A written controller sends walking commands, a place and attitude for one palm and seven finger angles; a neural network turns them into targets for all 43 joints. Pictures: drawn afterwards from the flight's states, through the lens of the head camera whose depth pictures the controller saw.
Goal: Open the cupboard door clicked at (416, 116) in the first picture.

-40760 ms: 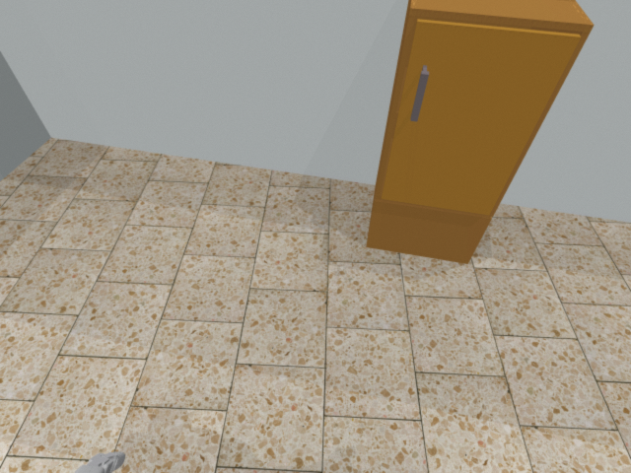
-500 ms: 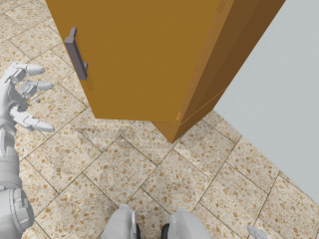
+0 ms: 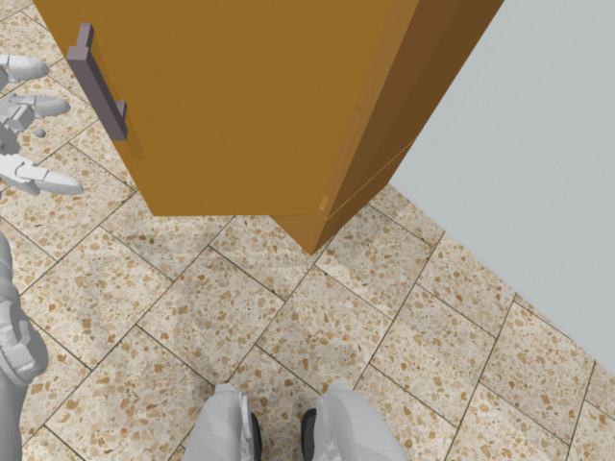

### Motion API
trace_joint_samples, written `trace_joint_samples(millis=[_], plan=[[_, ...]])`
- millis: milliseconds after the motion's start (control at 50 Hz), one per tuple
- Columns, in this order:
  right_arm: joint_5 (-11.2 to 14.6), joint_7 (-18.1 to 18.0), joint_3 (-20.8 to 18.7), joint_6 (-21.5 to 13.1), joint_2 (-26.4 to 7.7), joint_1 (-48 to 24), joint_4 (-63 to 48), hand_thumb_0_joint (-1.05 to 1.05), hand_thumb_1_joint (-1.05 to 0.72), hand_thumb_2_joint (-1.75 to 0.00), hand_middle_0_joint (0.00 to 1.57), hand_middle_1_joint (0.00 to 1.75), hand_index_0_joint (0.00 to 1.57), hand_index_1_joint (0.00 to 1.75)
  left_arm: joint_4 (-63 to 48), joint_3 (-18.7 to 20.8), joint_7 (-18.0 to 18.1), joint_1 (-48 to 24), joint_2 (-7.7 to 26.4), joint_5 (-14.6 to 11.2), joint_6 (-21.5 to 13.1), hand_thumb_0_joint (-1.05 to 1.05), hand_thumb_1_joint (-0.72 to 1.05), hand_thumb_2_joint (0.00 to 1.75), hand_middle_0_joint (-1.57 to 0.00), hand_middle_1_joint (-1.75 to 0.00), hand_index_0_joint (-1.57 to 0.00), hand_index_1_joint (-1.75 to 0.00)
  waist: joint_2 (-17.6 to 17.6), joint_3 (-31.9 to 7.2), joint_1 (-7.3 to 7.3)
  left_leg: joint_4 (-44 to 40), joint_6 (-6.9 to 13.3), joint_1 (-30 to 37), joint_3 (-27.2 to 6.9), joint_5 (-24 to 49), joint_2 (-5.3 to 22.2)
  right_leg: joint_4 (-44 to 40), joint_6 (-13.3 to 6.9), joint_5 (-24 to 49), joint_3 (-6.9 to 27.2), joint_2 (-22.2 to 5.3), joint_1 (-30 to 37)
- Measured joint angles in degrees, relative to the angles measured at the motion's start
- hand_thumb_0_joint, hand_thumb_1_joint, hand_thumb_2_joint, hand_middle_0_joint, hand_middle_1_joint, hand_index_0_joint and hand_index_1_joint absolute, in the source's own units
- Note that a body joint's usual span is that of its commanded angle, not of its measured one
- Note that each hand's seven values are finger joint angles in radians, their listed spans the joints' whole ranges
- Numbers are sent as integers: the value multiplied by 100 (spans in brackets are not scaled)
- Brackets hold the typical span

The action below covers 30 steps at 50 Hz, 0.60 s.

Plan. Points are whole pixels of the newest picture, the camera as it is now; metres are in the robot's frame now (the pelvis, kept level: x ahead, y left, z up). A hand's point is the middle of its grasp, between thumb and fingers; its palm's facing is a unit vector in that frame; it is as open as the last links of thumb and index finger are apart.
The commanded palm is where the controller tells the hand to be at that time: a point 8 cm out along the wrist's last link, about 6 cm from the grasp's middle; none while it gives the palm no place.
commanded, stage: move the hooked fingers beside the handle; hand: left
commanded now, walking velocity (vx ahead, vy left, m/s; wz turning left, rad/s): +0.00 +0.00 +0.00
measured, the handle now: (103, 87) +0.57 +0.23 +0.05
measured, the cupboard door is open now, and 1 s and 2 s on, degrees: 49 49 49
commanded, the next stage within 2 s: slide the fingers in behind the handle in 0.98 s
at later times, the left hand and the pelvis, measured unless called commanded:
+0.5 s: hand (46, 115) +0.52 +0.28 +0.05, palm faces +0.03 -1.00 -0.02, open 14.0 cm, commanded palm +0.51 +0.31 +0.05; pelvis +0.01 +0.00 -0.01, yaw -1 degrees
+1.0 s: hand (47, 121) +0.51 +0.28 +0.05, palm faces +0.02 -1.00 -0.02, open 14.0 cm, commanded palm +0.50 +0.31 +0.05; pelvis +0.01 +0.00 +0.00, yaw -1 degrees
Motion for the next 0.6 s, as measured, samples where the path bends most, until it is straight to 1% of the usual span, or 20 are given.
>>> trace_joint_samples(millis=[140, 260, 400, 480, 600], plan=[[-17, -7, 56, 47, -49, 31, -73, 0, -90, -90, 21, 30, 21, 30, 310, 107, 2, -395, 387, 154, 130, -1, -50, 30, -30, -120, -31, -120, 18, 18, -163, 133, -1, -232, -35, -42, 47, 80, -9, -12, -32, 42, -208], [-42, 6, 89, 99, -66, 55, -90, 0, -90, -90, 21, 30, 21, 30, 368, 116, -18, -722, 619, 224, 203, -1, -50, 30, -30, -120, -30, -120, 45, 55, -248, 250, -7, -467, -87, -65, 65, 148, -15, -22, -81, 59, -409], [-47, 57, 102, 190, -18, 121, -120, 0, -90, -90, 21, 30, 21, 30, 218, 179, -50, -578, 562, 230, 319, -1, -50, 30, -30, -120, -30, -120, 51, 69, -229, 212, 8, -487, -59, -74, 79, 100, 2, -10, -47, 77, -439], [-58, 92, 82, 191, 34, 126, -104, 0, -90, -90, 21, 30, 21, 30, 32, 263, 13, -424, 464, 228, 263, -1, -50, 30, -30, -120, -30, -120, 44, 68, -211, 167, 2, -427, -62, -80, 85, 38, 5, -4, -43, 90, -374], [-46, 103, 73, 214, 64, 95, -84, 0, -90, -90, 21, 30, 21, 30, 0, 194, 29, -344, 398, 190, 261, -1, -50, 30, -30, -120, -30, -120, 40, 45, -179, 79, -1, -293, -80, -78, 74, -74, 11, 5, -52, 95, -223]])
